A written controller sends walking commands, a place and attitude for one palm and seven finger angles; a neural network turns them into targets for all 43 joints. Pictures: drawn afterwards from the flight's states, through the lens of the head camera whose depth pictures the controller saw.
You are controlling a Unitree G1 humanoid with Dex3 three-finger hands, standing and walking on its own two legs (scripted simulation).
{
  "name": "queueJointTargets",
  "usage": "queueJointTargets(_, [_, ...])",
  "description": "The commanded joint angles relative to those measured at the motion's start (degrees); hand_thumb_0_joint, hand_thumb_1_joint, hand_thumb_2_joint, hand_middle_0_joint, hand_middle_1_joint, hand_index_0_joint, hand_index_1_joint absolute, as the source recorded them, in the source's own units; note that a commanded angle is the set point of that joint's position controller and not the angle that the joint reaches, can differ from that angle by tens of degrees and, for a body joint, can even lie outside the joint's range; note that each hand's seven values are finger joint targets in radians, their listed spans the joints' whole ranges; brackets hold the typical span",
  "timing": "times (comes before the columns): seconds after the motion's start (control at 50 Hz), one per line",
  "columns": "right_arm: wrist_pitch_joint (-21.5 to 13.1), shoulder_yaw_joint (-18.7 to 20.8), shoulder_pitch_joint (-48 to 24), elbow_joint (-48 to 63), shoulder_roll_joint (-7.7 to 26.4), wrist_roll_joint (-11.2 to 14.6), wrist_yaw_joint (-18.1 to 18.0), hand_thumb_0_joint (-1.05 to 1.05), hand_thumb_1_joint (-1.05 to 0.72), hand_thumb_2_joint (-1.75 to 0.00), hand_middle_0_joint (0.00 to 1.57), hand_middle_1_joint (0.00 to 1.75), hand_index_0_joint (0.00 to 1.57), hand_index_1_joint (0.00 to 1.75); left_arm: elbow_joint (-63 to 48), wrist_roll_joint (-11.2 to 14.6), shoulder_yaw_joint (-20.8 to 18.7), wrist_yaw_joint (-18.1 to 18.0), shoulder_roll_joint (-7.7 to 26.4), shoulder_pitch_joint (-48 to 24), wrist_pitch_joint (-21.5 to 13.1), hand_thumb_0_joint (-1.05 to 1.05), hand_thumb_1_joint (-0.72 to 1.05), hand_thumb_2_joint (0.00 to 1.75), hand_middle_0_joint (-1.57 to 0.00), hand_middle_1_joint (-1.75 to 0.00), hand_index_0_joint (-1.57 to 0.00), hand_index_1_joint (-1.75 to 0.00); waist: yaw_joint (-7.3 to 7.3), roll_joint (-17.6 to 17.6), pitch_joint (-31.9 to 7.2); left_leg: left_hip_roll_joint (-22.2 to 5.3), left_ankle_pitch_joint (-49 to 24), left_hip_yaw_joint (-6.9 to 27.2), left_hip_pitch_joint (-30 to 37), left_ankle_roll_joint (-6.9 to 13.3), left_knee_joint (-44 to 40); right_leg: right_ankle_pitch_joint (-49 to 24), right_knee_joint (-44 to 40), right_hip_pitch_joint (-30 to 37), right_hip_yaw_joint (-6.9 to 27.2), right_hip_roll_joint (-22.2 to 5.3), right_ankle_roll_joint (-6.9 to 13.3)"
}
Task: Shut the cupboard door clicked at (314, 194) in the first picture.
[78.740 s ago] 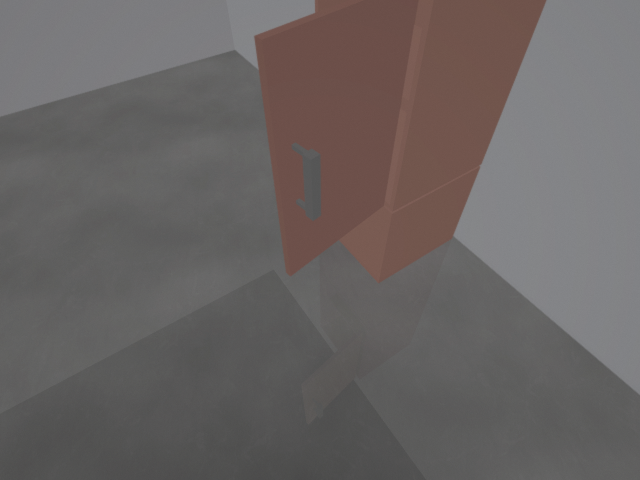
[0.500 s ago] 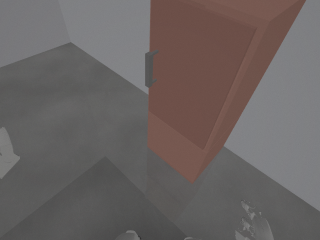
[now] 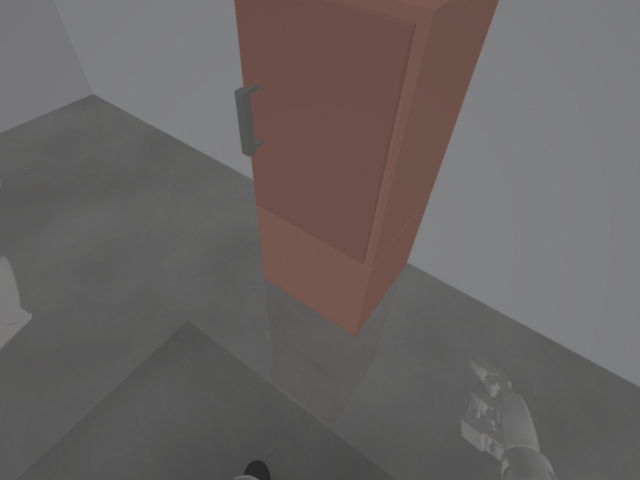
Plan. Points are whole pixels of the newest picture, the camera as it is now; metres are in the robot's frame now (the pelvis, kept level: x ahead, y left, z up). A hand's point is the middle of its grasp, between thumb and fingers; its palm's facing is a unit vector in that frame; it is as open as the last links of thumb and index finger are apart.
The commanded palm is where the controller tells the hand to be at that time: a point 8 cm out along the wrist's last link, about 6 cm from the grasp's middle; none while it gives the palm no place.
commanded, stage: stop stepping back and stand still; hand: left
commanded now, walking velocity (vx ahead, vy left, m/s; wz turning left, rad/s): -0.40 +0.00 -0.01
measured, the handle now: (251, 120) +0.86 +0.18 -0.02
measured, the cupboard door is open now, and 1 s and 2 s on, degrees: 0 0 0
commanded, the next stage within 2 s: let the arm hang, fingers relaxed in 0.96 s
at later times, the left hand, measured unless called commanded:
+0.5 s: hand out of the picture +0.12 +0.27 +0.18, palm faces +0.44 -0.80 -0.42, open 7.4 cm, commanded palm +0.06 +0.31 +0.19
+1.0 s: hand out of the picture +0.11 +0.27 +0.18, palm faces +0.49 -0.75 -0.45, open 7.4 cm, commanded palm +0.05 +0.30 +0.19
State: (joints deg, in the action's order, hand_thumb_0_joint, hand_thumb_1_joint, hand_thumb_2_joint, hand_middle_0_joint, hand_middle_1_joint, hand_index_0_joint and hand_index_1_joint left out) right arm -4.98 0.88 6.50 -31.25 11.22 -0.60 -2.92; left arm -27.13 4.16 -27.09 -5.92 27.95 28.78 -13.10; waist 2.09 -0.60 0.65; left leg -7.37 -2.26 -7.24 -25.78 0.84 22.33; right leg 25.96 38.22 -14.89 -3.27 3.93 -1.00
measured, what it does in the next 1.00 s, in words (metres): steps on the spot: left foot, then left foot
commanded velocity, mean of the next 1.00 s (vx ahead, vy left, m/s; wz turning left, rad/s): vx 0.09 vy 0.03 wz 0.00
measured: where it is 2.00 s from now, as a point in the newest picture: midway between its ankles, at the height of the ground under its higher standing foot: outside the picture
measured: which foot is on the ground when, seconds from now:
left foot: down 0.00-0.04, up 0.06-0.30, down 0.32-0.70, up 0.72-0.96, down 0.98-1.00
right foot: down 0.00-1.00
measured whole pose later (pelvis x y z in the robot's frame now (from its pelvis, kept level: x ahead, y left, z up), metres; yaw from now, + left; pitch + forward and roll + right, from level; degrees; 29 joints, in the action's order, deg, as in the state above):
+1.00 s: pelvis -0.08 -0.01 +0.01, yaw +3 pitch -1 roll +0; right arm -4.2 1.7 13.8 -36.1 14.3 -0.5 -4.0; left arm -26.1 1.3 -23.1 -10.3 23.3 31.1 -13.8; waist 0.1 0.3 -0.4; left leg -1.7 14.3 -1.8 -13.8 0.7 29.0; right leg 12.0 28.8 -16.0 -5.1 1.0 3.1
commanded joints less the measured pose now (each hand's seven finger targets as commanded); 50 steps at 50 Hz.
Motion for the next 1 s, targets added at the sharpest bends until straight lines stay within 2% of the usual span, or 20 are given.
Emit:
queueJointTargets(0.0, [-1.7,3.1,-3.6,8.2,6.7,1.1,-0.2,0.00,-0.90,-0.90,0.20,0.30,0.20,0.30,-16.3,0.2,-7.7,-1.1,9.5,6.9,-2.4,0.00,0.90,0.90,-0.20,-0.30,-0.20,-0.30,-3.11,1.7,-6.1,2.0,33.7,-0.5,-1.2,-2.7,7.9,2.8,-19.4,-2.2,6.5,-7.9,2.5])
queueJointTargets(0.02, [-1.6,2.7,-3.1,7.9,5.5,1.1,-0.1,0.00,-0.90,-0.90,0.20,0.30,0.20,0.30,-18.9,-0.8,-8.6,-1.7,12.7,5.1,-2.5,0.00,0.90,0.90,-0.20,-0.30,-0.20,-0.30,-3.59,15.1,-4.7,8.8,31.5,-0.8,2.0,-4.9,30.3,12.5,-34.3,-17.1,27.3,-21.9,7.4])
queueJointTargets(0.04, [-1.5,2.7,-2.9,5.7,6.5,-0.7,0.2,0.00,-0.90,-0.90,0.20,0.30,0.20,0.30,-20.5,-1.2,-11.0,-3.3,15.0,3.0,-2.2,0.00,0.90,0.90,-0.20,-0.30,-0.20,-0.30,-4.00,12.1,-4.3,9.6,31.9,5.8,-2.1,-4.7,45.1,3.2,-35.3,-20.4,31.1,-28.8,12.2])
queueJointTargets(0.08, [-1.4,2.4,0.3,4.4,4.6,0.3,-0.5,0.00,-0.90,-0.90,0.20,0.30,0.20,0.30,-17.3,-1.6,-7.0,-3.6,9.4,3.8,-0.1,0.00,0.90,0.90,-0.20,-0.30,-0.20,-0.30,-1.68,9.8,-5.6,6.9,26.4,9.3,-5.6,-3.4,48.4,-6.0,-27.2,-13.4,20.9,-21.8,7.2])
queueJointTargets(0.14, [-1.3,1.1,0.2,3.8,5.7,0.2,-2.9,0.00,-0.90,-0.90,0.20,0.30,0.20,0.30,-13.7,-2.0,-4.9,-5.6,8.7,-3.6,-0.5,0.00,0.90,0.90,-0.20,-0.30,-0.20,-0.30,-1.07,2.1,-7.1,5.0,24.5,6.8,-1.0,-2.8,33.3,-19.9,-20.2,-3.4,13.7,-17.6,8.4])
queueJointTargets(0.26, [-3.8,1.7,3.6,2.5,8.1,0.8,-4.0,0.00,-0.90,-0.90,0.20,0.30,0.20,0.30,-6.4,-2.8,-0.4,-6.9,4.2,-6.8,0.9,0.00,0.90,0.90,-0.20,-0.30,-0.20,-0.30,-1.82,6.3,-8.2,6.6,19.9,4.6,12.8,0.7,-0.4,-14.8,-18.5,5.3,12.8,-13.1,3.8])
queueJointTargets(0.32, [-3.8,2.2,2.3,4.5,9.9,1.5,-3.2,0.00,-0.90,-0.90,0.20,0.30,0.20,0.30,-10.7,-2.7,-2.3,-6.2,6.2,-4.1,-0.1,0.00,0.90,0.90,-0.20,-0.30,-0.20,-0.30,-2.49,-1.3,-9.8,-1.6,1.1,12.7,17.5,2.6,-1.1,-22.7,-10.5,4.2,7.4,-6.7,0.7])
queueJointTargets(0.34, [-3.8,2.3,2.8,4.9,9.6,1.5,-2.9,0.00,-0.90,-0.90,0.20,0.30,0.20,0.30,-8.4,-2.5,-3.9,-6.1,6.9,0.1,0.2,0.00,0.90,0.90,-0.20,-0.30,-0.20,-0.30,-1.91,-2.6,-11.4,-1.7,-10.0,11.1,18.7,1.9,1.5,-30.9,-7.2,5.4,4.8,-5.5,1.2])
queueJointTargets(0.36, [-3.2,0.8,2.6,4.2,7.4,1.0,-2.5,0.00,-0.90,-0.90,0.20,0.30,0.20,0.30,-11.6,-2.3,-2.6,-5.3,6.1,-0.8,0.1,0.00,0.90,0.90,-0.20,-0.30,-0.20,-0.30,-1.02,-9.2,-9.6,-1.1,-12.5,11.0,16.1,0.4,-0.4,-28.5,-5.2,4.2,2.1,-5.4,0.8])
queueJointTargets(0.4, [-3.2,0.7,2.1,4.0,7.6,0.8,-1.8,0.00,-0.90,-0.90,0.20,0.30,0.20,0.30,-13.0,-2.1,-2.9,-4.6,6.2,-2.4,-0.1,0.00,0.90,0.90,-0.20,-0.30,-0.20,-0.30,-1.50,-9.3,-4.6,-2.5,-1.1,11.7,9.0,0.0,-4.1,-17.0,-6.0,4.3,0.5,-3.7,0.2])
queueJointTargets(0.46, [-3.7,0.9,1.9,3.6,8.1,0.4,-2.1,0.00,-0.90,-0.90,0.20,0.30,0.20,0.30,-10.8,-2.2,-3.8,-4.7,6.2,-3.6,-0.2,0.00,0.90,0.90,-0.20,-0.30,-0.20,-0.30,-1.25,-6.9,1.1,-4.5,30.7,13.5,-2.4,2.7,-10.1,-9.5,-6.5,6.9,0.6,-3.3,0.3])
queueJointTargets(0.5, [-3.7,0.9,1.9,3.8,8.3,0.5,-2.2,0.00,-0.90,-0.90,0.20,0.30,0.20,0.30,-7.9,-2.9,-3.2,-5.0,4.9,-4.2,0.0,0.00,0.90,0.90,-0.20,-0.30,-0.20,-0.30,-0.93,-10.0,3.5,-5.3,46.5,14.3,-7.1,3.8,-12.6,-6.6,-4.5,7.1,0.5,-2.5,0.5])
queueJointTargets(0.56, [-3.6,1.0,2.1,3.6,8.1,0.5,-2.4,0.00,-0.90,-0.90,0.20,0.30,0.20,0.30,-4.7,-3.5,-2.4,-5.1,4.0,-5.8,0.1,0.00,0.90,0.90,-0.20,-0.30,-0.20,-0.30,-0.74,-9.9,4.5,-4.8,49.4,13.9,-8.0,4.2,-10.1,-6.1,-4.9,6.7,0.3,-2.1,0.9])
queueJointTargets(0.62, [-3.5,1.3,2.3,3.4,8.3,0.3,-2.0,0.00,-0.90,-0.90,0.20,0.30,0.20,0.30,-4.7,-3.4,-0.8,-5.0,3.3,-6.7,0.1,0.00,0.90,0.90,-0.20,-0.30,-0.20,-0.30,-1.03,-4.3,2.6,-0.1,39.9,9.8,-4.5,3.4,-0.5,-3.6,-11.6,6.1,6.5,-4.9,2.6])
queueJointTargets(0.68, [-2.9,1.8,2.2,3.0,7.3,0.1,-1.3,0.00,-0.90,-0.90,0.20,0.30,0.20,0.30,-5.4,-3.8,-0.8,-4.9,5.0,-6.9,-0.5,0.00,0.90,0.90,-0.20,-0.30,-0.20,-0.30,-1.87,10.1,-1.0,7.7,32.1,4.4,-4.4,0.8,24.9,18.1,-29.2,2.2,33.3,-20.2,8.9])
queueJointTargets(0.7, [-2.7,2.1,1.8,2.9,7.4,-0.1,-1.0,0.00,-0.90,-0.90,0.20,0.30,0.20,0.30,-6.9,-4.2,-0.6,-5.1,5.2,-8.8,-1.2,0.00,0.90,0.90,-0.20,-0.30,-0.20,-0.30,-2.07,9.2,-1.0,7.4,31.9,6.5,-5.0,0.5,31.6,19.2,-31.5,1.5,35.7,-23.0,9.7])
queueJointTargets(0.74, [-2.5,2.1,2.1,2.6,8.1,-0.2,-0.7,0.00,-0.90,-0.90,0.20,0.30,0.20,0.30,-8.5,-4.4,-2.1,-5.2,6.5,-9.6,-2.4,0.00,0.90,0.90,-0.20,-0.30,-0.20,-0.30,-1.50,6.0,-2.7,5.8,28.1,9.3,-5.0,0.2,33.0,10.5,-28.8,2.7,31.0,-23.0,9.2])
queueJointTargets(0.8, [-1.9,1.1,1.3,3.2,6.2,0.1,-1.0,0.00,-0.90,-0.90,0.20,0.30,0.20,0.30,-10.1,-3.7,-4.1,-5.4,7.3,-5.6,-3.4,0.00,0.90,0.90,-0.20,-0.30,-0.20,-0.30,-2.00,5.5,-6.4,5.3,24.7,6.8,3.7,0.2,21.2,-4.6,-24.2,2.3,18.1,-19.8,9.3])
queueJointTargets(0.9, [-1.9,1.6,2.4,3.4,6.6,0.1,-1.4,0.00,-0.90,-0.90,0.20,0.30,0.20,0.30,-9.7,-2.8,-4.0,-5.7,6.0,-0.6,-3.3,0.00,0.90,0.90,-0.20,-0.30,-0.20,-0.30,-1.83,1.8,-5.2,7.3,17.4,3.6,14.2,0.5,5.2,-2.8,-23.0,-1.2,13.0,-15.5,4.9])
queueJointTargets(0.98, [-2.5,2.5,2.0,4.0,8.5,0.9,-1.6,0.00,-0.90,-0.90,0.20,0.30,0.20,0.30,-8.3,-2.5,-3.5,-5.4,5.1,0.3,-3.3,0.00,0.90,0.90,-0.20,-0.30,-0.20,-0.30,-2.38,-0.5,-4.8,1.6,15.1,10.3,11.0,1.9,0.8,-11.0,-18.0,3.3,11.2,-9.9,1.5])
